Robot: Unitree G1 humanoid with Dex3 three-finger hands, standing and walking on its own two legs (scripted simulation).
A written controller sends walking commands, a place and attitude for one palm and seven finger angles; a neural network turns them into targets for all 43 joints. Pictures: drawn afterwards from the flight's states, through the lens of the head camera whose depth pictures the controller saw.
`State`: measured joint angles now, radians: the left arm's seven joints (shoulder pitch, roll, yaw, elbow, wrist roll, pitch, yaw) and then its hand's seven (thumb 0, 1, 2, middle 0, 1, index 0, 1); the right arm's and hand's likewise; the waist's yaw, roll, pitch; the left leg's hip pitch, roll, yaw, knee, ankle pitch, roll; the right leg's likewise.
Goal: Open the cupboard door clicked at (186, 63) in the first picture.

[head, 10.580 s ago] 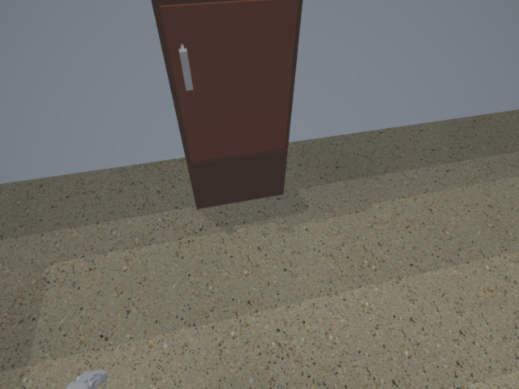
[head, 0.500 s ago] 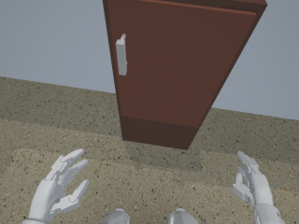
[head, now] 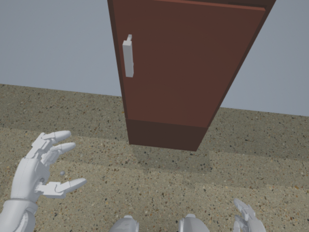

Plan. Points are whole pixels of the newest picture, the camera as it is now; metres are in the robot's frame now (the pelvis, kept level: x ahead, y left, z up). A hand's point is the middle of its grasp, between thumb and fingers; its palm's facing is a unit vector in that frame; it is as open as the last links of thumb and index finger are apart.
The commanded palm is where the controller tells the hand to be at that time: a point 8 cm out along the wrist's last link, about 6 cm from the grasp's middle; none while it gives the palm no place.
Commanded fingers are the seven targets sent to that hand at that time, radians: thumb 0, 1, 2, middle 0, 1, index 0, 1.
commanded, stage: raise the hand with hooked fingers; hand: left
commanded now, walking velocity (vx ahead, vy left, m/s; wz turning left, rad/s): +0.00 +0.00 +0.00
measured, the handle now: (129, 56) +0.63 +0.13 +0.07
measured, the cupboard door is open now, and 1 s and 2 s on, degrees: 0 0 0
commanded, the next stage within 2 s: move the hooked fingers beside the handle in 1.16 s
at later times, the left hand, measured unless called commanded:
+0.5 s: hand (56, 146) +0.29 +0.25 +0.07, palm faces -0.03 -1.00 -0.07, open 13.8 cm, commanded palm +0.27 +0.30 +0.08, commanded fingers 0.00 -0.50 0.30 -0.30 -1.20 -0.30 -1.20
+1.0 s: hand (54, 133) +0.31 +0.26 +0.09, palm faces -0.01 -1.00 -0.04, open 13.9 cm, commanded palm +0.28 +0.30 +0.09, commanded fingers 0.00 -0.50 0.30 -0.30 -1.20 -0.30 -1.20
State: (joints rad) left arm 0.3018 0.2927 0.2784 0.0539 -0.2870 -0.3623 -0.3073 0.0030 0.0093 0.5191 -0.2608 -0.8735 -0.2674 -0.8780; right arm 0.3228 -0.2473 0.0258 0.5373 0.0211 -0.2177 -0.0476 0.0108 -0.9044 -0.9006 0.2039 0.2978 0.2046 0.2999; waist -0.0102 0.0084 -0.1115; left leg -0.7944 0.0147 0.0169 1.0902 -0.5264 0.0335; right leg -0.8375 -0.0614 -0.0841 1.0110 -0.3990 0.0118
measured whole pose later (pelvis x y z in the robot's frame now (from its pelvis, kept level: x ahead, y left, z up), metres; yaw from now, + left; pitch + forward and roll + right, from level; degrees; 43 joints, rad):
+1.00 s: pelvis +0.02 -0.02 +0.03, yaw +0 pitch +12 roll -2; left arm -0.04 0.42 0.46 0.46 -0.36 -0.32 -0.56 -0.01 -0.49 0.30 -0.30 -1.20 -0.30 -1.20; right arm 0.29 -0.29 0.03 0.55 0.03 -0.19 -0.06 0.01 -0.91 -0.90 0.20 0.30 0.20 0.30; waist -0.02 0.01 -0.08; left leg -0.65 0.03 0.01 0.93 -0.49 0.01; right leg -0.70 -0.03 -0.09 0.87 -0.37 -0.01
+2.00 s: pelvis +0.02 -0.02 +0.02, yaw -1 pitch +17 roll -1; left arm -0.59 0.50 0.43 0.94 -0.20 -0.36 -0.47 -0.01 -0.50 0.30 -0.30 -1.20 -0.30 -1.20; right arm 0.33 -0.29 0.04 0.61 0.02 -0.08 -0.06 0.01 -0.91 -0.90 0.20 0.30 0.20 0.30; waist -0.09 0.00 -0.08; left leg -0.78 0.04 0.02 0.97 -0.49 0.00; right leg -0.84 -0.03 -0.08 0.91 -0.37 -0.01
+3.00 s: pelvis +0.03 +0.00 +0.00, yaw -4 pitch +27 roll -4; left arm -1.08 0.74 0.51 1.28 -0.02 -0.33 -0.36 -0.01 -0.49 0.30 -0.30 -1.20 -0.30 -1.20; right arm 0.45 -0.27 0.07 0.58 -0.04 0.11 0.00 0.00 -0.91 -0.90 0.20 0.30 0.20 0.30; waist -0.25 0.04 -0.08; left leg -1.01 0.07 0.03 1.07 -0.53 0.03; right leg -1.05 0.00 -0.07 0.94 -0.36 0.01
